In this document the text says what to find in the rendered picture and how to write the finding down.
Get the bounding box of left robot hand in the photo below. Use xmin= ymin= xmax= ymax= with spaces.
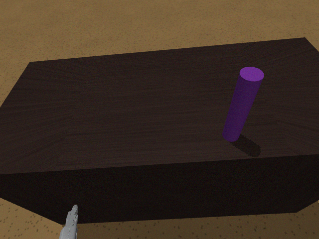
xmin=59 ymin=205 xmax=78 ymax=239

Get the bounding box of can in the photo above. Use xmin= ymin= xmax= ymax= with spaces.
xmin=222 ymin=67 xmax=264 ymax=142

